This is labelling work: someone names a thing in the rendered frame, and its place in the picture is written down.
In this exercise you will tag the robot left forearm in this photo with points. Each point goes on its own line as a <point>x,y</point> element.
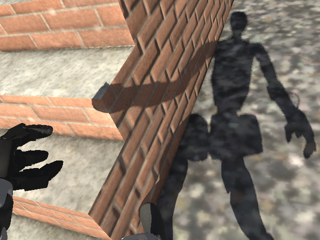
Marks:
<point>6,207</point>

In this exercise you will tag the robot left foot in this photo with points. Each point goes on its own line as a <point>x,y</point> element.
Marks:
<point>152,221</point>

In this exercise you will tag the robot left hand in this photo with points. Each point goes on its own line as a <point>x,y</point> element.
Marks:
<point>13,160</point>

